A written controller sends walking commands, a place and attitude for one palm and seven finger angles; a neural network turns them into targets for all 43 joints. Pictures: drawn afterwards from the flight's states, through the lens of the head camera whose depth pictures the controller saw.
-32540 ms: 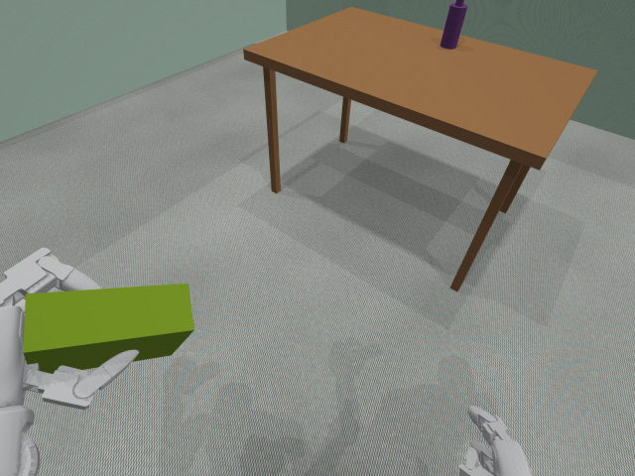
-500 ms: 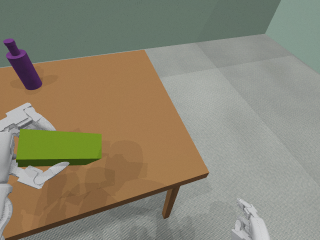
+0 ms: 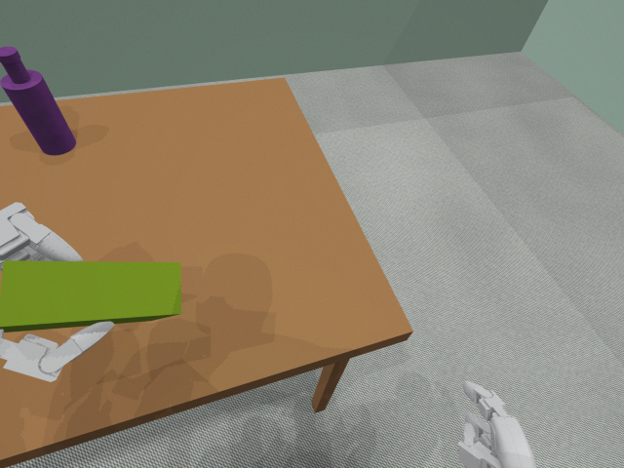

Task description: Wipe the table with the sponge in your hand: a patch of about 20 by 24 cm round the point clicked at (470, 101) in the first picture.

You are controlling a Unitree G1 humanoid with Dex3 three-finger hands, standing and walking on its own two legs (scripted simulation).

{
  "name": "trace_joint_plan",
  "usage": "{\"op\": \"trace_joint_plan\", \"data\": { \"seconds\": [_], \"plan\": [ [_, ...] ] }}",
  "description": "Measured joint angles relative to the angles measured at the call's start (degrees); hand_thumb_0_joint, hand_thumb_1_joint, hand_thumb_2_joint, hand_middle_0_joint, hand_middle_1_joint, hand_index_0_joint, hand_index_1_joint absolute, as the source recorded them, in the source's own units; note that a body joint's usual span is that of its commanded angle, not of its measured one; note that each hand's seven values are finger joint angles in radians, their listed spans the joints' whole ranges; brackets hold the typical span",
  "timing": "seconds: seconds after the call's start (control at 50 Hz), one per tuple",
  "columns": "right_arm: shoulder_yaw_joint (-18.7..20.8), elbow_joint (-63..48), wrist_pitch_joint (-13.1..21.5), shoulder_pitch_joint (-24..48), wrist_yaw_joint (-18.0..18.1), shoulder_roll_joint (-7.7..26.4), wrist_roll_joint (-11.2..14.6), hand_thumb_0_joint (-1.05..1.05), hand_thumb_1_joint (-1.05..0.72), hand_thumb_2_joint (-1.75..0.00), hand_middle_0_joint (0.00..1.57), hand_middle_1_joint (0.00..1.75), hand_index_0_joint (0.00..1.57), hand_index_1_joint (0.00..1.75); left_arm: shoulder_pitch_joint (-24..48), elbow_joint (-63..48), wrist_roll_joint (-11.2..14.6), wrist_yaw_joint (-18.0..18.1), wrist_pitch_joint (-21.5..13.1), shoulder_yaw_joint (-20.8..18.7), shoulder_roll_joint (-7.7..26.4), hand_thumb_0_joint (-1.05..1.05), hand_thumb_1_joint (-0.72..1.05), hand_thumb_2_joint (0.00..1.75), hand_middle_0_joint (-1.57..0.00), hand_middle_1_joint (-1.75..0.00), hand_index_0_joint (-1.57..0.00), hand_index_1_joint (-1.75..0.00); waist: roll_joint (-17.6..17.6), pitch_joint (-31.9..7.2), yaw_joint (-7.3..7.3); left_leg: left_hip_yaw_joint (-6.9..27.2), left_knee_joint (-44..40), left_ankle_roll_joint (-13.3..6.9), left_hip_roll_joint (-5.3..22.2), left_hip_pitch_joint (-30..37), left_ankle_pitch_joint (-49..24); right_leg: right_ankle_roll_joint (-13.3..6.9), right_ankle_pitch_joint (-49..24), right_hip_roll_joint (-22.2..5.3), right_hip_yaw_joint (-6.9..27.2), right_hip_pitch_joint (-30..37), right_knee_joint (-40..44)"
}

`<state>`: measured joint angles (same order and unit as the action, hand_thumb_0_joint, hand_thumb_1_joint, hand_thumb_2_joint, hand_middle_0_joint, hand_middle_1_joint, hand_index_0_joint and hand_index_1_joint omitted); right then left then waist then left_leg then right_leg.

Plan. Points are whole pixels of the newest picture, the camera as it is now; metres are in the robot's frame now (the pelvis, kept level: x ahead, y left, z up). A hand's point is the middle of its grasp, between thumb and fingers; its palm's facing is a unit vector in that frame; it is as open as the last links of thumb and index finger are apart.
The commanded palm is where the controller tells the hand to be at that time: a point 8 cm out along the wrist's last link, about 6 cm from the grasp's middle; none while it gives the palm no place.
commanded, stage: come to a stop and stand still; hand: left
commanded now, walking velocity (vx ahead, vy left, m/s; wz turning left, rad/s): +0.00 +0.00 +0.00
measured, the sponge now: (118, 296) +0.24 +0.22 +0.14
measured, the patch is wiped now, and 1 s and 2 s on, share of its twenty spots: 0.00 0.00 0.00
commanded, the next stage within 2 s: look again from close up in 0.48 s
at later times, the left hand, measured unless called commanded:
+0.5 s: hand (35, 331) +0.19 +0.26 +0.16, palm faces +0.32 -0.85 -0.41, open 9.2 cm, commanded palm +0.13 +0.29 +0.18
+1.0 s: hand (64, 334) +0.19 +0.24 +0.16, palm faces +0.31 -0.86 -0.41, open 9.2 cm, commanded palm +0.14 +0.27 +0.18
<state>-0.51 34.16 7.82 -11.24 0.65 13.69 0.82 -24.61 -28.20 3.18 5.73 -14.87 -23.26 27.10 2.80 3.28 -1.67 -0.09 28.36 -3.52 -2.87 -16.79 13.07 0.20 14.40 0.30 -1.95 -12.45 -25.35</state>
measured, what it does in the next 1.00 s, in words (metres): stands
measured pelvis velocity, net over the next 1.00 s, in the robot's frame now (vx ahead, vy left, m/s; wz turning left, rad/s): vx -0.02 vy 0.00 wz -0.01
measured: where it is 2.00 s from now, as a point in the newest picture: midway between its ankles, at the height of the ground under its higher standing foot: outside the picture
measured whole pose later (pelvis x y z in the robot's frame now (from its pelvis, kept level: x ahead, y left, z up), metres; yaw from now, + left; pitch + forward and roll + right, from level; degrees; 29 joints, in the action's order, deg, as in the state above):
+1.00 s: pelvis -0.02 +0.00 +0.00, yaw -1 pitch +0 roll -1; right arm -1.7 32.3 7.1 -12.5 2.6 12.1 1.3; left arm -26.5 -26.5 3.1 3.8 -11.6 -19.5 22.3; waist 0.2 1.2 -1.1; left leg -0.5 24.6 -3.2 -2.2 -15.4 9.4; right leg 0.0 10.6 0.9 -1.5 -11.4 -21.8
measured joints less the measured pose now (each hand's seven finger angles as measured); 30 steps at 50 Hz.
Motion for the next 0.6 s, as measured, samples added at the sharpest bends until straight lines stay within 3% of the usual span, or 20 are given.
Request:
{"op": "trace_joint_plan", "data": {
  "seconds": [0.32,0.6],
  "plan": [
    [-2.1,-2.2,-0.7,0.0,0.4,-2.7,0.2,0.01,-0.90,-0.90,0.21,0.30,0.21,0.30,0.7,2.5,-0.3,-1.9,1.3,3.0,-3.4,-0.01,-0.44,1.07,-0.82,-1.41,-0.82,-1.40,-0.6,-0.4,-0.58,-0.7,-2.5,-0.8,-0.6,0.2,-3.0,0.9,-2.8,-0.7,0.6,-0.2,1.7],
    [-1.4,-1.4,-0.2,-1.4,0.9,-1.9,0.4,0.01,-0.90,-0.90,0.21,0.30,0.21,0.30,-1.3,1.0,-0.3,-2.0,1.6,2.4,-3.3,-0.01,-0.44,1.07,-0.82,-1.41,-0.82,-1.40,-0.9,-0.2,0.56,-0.7,-3.1,-0.7,-0.4,0.3,-3.9,0.8,-3.8,-0.5,0.6,-0.2,2.5]
  ]
}}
